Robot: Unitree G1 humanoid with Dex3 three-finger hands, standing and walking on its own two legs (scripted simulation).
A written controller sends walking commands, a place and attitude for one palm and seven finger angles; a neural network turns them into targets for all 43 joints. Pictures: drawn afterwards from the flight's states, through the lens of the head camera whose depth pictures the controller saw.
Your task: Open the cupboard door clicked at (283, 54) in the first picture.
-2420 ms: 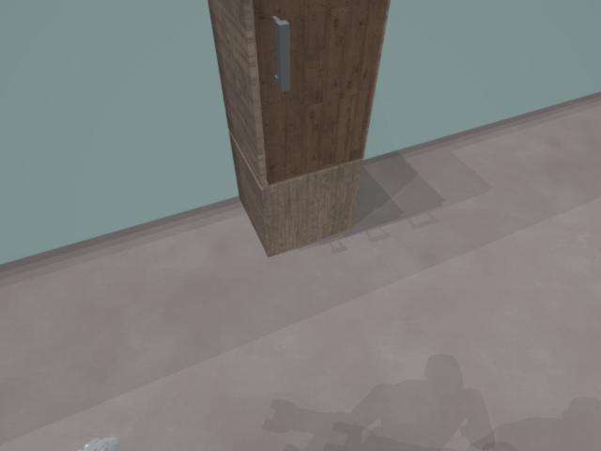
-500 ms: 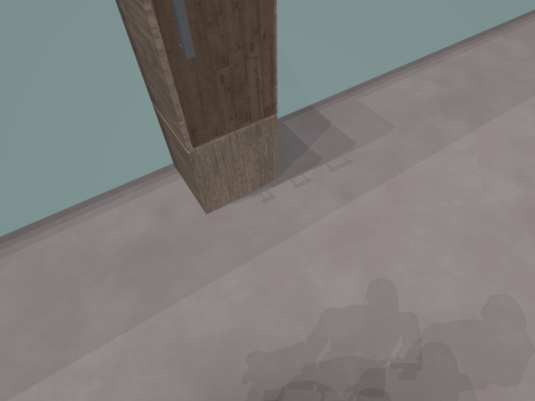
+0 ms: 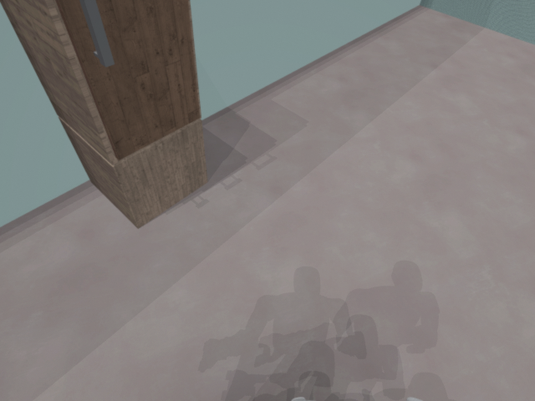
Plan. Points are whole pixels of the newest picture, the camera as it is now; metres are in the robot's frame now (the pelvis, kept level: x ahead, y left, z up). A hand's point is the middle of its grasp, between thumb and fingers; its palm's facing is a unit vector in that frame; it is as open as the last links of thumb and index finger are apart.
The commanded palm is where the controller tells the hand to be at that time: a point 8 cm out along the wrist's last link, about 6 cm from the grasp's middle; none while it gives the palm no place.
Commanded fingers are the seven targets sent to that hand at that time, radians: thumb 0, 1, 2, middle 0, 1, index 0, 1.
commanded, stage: walk to a spot facing it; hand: left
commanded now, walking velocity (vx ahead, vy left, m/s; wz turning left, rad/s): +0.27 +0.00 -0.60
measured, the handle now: (92, 29) +0.88 +0.52 +0.09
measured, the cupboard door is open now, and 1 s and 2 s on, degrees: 0 0 0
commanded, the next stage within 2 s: turn to face it in 1.34 s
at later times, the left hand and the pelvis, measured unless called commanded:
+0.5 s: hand (257, 312) +0.31 +0.04 -0.17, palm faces -0.42 -0.89 -0.17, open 7.4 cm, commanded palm none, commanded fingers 0.00 0.90 0.90 -0.20 -0.30 -0.20 -0.30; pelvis +0.10 -0.07 -0.02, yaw -20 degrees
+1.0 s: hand (250, 284) +0.38 +0.06 -0.18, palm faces -0.42 -0.89 -0.17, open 7.3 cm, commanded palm none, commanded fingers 0.00 0.90 0.90 -0.20 -0.30 -0.20 -0.30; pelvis +0.30 -0.12 +0.00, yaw -30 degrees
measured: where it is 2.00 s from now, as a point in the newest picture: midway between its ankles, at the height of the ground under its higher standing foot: (355, 318)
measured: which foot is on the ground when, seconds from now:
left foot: down 0.00-0.46, up 0.48-0.86, down 0.88-1.00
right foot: up 0.00-0.44, down 0.46-0.88, up 0.90-1.00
